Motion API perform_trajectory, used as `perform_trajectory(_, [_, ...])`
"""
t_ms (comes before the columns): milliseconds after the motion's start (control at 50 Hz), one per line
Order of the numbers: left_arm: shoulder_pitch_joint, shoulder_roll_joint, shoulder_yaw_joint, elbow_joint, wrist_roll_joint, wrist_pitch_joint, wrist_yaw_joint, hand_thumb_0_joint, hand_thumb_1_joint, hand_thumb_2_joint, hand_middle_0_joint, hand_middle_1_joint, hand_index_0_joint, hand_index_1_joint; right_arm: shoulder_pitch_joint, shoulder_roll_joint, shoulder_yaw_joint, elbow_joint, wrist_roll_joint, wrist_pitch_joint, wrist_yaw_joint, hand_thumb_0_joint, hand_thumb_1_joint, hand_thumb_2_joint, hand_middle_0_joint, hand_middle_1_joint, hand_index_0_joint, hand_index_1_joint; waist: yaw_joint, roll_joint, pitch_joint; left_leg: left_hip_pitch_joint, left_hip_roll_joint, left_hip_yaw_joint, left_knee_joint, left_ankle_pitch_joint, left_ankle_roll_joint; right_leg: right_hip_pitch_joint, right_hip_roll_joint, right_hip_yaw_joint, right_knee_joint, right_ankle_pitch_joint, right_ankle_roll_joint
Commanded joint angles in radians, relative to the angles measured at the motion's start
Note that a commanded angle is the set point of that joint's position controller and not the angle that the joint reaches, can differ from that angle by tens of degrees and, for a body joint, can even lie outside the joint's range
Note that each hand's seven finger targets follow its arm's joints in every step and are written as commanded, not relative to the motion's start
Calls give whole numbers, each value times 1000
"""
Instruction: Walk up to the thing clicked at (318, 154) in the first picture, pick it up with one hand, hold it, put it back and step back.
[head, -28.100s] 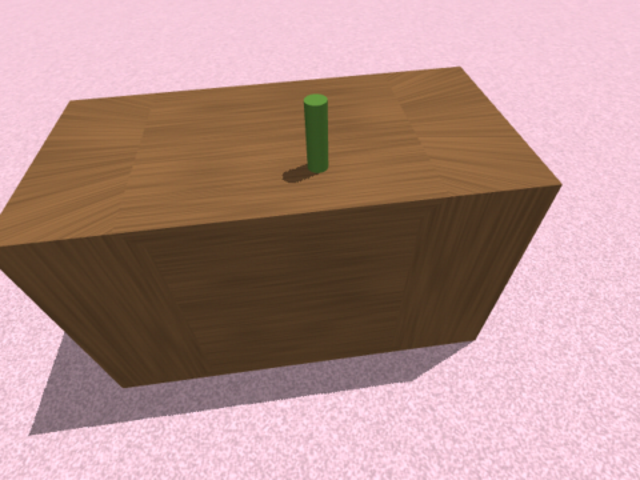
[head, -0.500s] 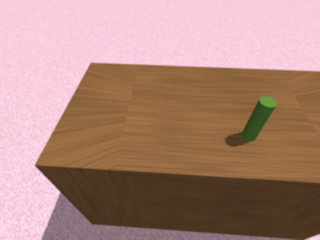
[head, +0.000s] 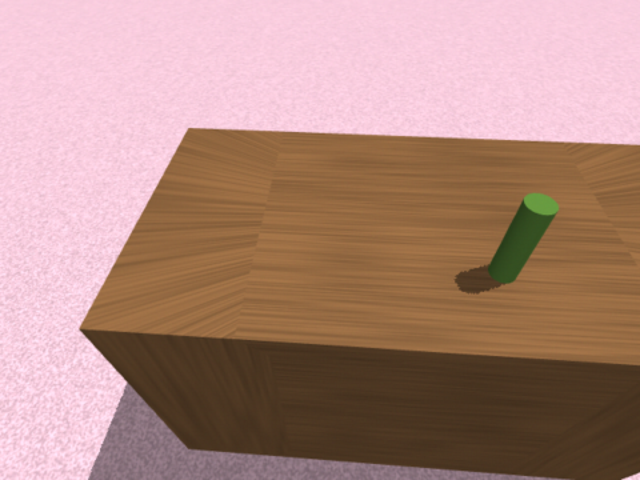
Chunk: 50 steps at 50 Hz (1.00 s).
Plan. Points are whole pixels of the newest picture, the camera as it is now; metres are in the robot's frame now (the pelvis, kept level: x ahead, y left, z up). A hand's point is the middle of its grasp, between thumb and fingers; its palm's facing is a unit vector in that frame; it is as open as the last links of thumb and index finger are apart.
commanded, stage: stand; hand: right
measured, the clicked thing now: (519, 241) +0.50 -0.28 +0.00
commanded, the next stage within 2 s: none
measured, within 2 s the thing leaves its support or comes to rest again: neither
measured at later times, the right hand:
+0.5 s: hand out of the picture +0.07 -0.26 -0.15, palm faces -0.04 +0.93 -0.35, open 10.3 cm
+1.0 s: hand out of the picture +0.09 -0.25 -0.15, palm faces -0.04 +0.94 -0.35, open 7.4 cm
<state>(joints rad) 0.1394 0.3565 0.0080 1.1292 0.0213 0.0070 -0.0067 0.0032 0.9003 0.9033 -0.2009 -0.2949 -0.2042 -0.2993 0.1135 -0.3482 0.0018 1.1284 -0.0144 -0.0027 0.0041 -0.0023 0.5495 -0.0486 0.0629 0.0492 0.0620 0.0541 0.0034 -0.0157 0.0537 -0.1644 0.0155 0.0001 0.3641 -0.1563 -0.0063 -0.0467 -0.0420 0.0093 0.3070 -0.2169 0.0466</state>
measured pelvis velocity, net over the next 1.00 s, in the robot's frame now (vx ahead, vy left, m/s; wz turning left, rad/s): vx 0.01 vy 0.00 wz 0.01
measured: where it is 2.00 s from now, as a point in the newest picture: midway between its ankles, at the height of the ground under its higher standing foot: outside the picture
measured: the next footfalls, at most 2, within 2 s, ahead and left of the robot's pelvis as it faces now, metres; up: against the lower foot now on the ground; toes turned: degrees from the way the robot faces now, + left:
none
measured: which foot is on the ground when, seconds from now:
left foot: down 0.00-1.00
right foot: down 0.00-1.00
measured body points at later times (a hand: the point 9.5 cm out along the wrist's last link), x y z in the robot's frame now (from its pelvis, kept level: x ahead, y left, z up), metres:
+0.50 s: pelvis +0.00 +0.00 +0.00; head +0.01 +0.01 +0.45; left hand +0.05 +0.30 -0.14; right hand +0.07 -0.31 -0.13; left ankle +0.03 +0.12 -0.75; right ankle -0.03 -0.15 -0.75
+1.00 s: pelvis +0.01 +0.00 +0.00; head +0.02 +0.00 +0.45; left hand +0.08 +0.30 -0.14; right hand +0.09 -0.30 -0.13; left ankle +0.03 +0.12 -0.75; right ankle -0.03 -0.15 -0.75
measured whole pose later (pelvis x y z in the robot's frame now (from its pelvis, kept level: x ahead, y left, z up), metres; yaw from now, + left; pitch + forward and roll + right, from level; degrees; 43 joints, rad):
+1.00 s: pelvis +0.01 +0.00 +0.00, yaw +1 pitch -2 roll +0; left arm 0.13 0.35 0.01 1.11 0.02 0.00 -0.01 0.00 0.90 0.90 -0.20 -0.30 -0.20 -0.30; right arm 0.10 -0.35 0.00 1.12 -0.01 -0.01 0.01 0.01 -0.90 -0.90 0.21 0.30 0.21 0.30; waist 0.00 -0.01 0.05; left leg -0.16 0.01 -0.01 0.36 -0.17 -0.01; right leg -0.04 -0.05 0.00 0.30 -0.23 0.05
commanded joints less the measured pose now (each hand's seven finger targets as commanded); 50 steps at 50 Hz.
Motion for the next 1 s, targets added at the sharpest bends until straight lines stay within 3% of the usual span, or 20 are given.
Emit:
perform_trajectory(0, [-22,199,35,-63,-5,-23,18,0,897,901,-201,-297,-200,-298,-31,-223,-44,-60,5,-27,-17,0,551,-54,53,53,53,53,-5,31,-67,58,108,-89,-56,121,29,-49,-89,49,-53,107,-59])
perform_trajectory(80, [-17,208,38,-62,-3,-22,17,0,897,901,-201,-297,-200,-298,-37,-222,-46,-59,4,-24,-16,0,552,-54,53,53,53,53,-7,20,-39,46,108,-100,-74,39,28,-75,-83,48,-53,47,-61])
perform_trajectory(120, [-13,208,39,-63,-2,-20,15,0,900,900,-200,-300,-200,-301,-29,-223,-45,-59,4,-24,-16,0,392,-214,200,213,200,213,-7,32,-35,35,108,-104,-86,4,30,-75,-83,49,-54,42,-64])
perform_trajectory(140, [-11,203,38,-63,-3,-21,15,0,900,900,-200,-300,-200,-301,-31,-224,-45,-59,4,-25,-16,0,312,-294,200,293,200,293,-5,35,-42,40,110,-106,-84,16,31,-72,-83,47,-50,47,-63])
perform_trajectory(300, [-2,201,36,-65,-4,-26,16,0,900,900,-200,-300,-200,-301,-35,-222,-44,-62,6,-24,-14,0,-328,-900,200,300,200,300,-5,17,-41,47,107,-103,-65,60,28,-83,-85,50,-59,39,-59])
perform_trajectory(340, [-9,202,36,-70,-4,-28,16,0,900,900,-200,-300,-200,-301,-28,-222,-44,-63,6,-25,-13,0,-488,-900,200,300,200,300,-8,11,-55,43,107,-98,-52,83,32,-66,-91,54,-60,78,-59])
perform_trajectory(440, [-9,206,38,-69,-4,-27,16,0,900,900,-200,-300,-200,-301,-24,-217,-43,-61,5,-21,-13,0,-888,-900,200,300,200,300,-10,22,-37,22,100,-97,-61,29,28,-69,-90,55,-65,45,-61])
perform_trajectory(480, [-3,203,38,-70,-4,-26,15,0,900,900,-200,-300,-200,-301,-28,-219,-42,-62,5,-22,-12,0,-900,-900,200,300,200,300,-7,24,-40,24,102,-103,-69,25,25,-72,-87,51,-58,38,-60])
perform_trajectory(600, [-6,202,37,-75,-7,-31,17,0,900,900,-200,-300,-200,-301,-29,-219,-42,-63,7,-28,-14,0,-900,-900,200,300,200,300,-4,20,-88,68,113,-96,-30,207,29,-38,-94,47,-44,164,-55])
perform_trajectory(720, [-8,201,39,-75,-8,-28,18,0,900,900,-200,-300,-200,-301,-25,-220,-41,-61,7,-28,-17,0,-900,-900,200,300,200,300,-3,31,-104,74,114,-92,-26,240,30,-10,-98,43,-37,201,-54])
perform_trajectory(760, [-11,201,37,-75,-7,-25,18,0,900,900,-200,-300,-200,-301,-30,-216,-40,-61,7,-28,-17,0,-900,-900,200,300,200,300,-4,26,-83,72,111,-92,-33,216,27,-32,-95,40,-42,172,-53])
perform_trajectory(800, [-14,199,37,-77,-8,-27,19,0,900,900,-200,-300,-200,-301,-29,-218,-41,-61,6,-28,-18,0,-900,-900,200,300,200,300,-1,20,-93,77,117,-93,-26,260,29,-21,-97,38,-37,201,-53])
perform_trajectory(980, [-15,201,40,-76,-7,-27,18,0,900,900,-200,-300,-200,-301,-39,-216,-44,-66,7,-25,-15,0,-900,-900,200,300,200,300,-2,10,-55,64,110,-96,-48,158,27,-45,-92,36,-55,114,-55])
